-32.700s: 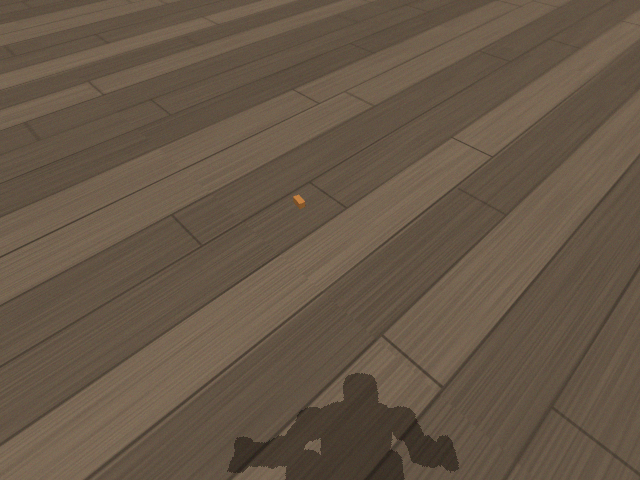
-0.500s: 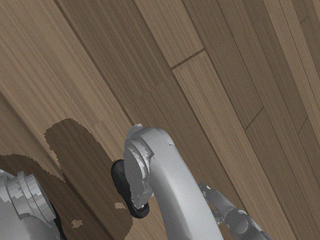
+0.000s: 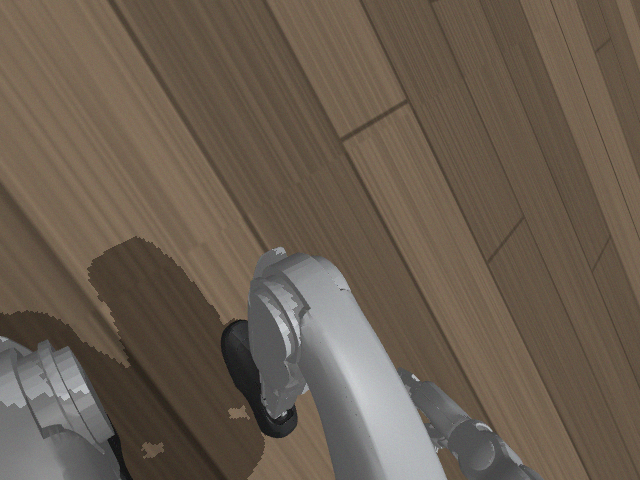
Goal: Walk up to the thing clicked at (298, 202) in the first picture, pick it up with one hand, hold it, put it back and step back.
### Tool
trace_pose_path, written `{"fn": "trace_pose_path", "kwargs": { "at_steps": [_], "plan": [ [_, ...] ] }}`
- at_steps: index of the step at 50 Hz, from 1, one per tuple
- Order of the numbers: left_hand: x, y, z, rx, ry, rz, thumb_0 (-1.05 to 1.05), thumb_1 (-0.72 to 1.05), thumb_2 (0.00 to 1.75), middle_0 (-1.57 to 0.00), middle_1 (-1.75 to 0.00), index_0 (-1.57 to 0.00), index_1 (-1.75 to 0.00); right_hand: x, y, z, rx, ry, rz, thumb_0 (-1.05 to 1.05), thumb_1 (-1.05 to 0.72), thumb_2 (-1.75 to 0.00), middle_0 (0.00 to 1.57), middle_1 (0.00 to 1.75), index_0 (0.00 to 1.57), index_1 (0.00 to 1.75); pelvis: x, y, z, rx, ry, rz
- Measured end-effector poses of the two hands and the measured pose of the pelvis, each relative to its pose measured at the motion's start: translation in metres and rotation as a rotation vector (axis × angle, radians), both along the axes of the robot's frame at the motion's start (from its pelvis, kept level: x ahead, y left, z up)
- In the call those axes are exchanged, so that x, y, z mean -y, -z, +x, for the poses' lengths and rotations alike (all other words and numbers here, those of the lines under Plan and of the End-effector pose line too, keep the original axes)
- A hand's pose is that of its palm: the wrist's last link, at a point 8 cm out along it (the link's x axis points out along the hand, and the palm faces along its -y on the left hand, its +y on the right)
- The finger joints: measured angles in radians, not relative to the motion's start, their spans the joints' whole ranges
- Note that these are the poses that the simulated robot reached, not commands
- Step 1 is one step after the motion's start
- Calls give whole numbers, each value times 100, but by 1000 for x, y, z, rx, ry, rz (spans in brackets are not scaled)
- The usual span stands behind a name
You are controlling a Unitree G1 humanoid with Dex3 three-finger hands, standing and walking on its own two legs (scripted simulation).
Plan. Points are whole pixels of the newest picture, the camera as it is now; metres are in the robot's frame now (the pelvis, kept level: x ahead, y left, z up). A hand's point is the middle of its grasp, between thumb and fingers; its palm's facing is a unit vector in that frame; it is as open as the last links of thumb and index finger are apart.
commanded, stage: rest palm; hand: left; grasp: from above
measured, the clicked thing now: out of the picture +0.50 +0.44 -0.30
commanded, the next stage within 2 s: approach in 1.42 s
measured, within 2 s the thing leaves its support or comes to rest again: neither
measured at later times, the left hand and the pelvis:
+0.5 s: hand out of the picture +0.44 +0.41 -0.23, palm faces -0.45 -0.13 -0.88, open 11.4 cm; pelvis +0.00 +0.00 +0.00, yaw +0 degrees
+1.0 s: hand out of the picture +0.45 +0.40 -0.23, palm faces -0.46 -0.14 -0.88, open 11.3 cm; pelvis +0.00 +0.00 +0.00, yaw +0 degrees
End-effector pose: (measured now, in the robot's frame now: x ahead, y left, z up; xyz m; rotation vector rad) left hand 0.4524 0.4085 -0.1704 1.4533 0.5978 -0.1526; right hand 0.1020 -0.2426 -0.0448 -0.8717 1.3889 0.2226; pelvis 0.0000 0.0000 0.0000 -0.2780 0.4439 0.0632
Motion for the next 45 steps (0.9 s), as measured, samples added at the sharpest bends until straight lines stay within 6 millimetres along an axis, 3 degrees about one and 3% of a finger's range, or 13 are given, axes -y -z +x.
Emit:
{"fn": "trace_pose_path", "kwargs": {
  "at_steps": [45],
  "plan": [
    [0,-3,1,-14,-10,2,0,-5,57,-46,-67,-47,-65,2,3,6,7,-13,10,0,-91,-90,20,30,20,30,1,-1,1,-5,-1,4]
  ]
}}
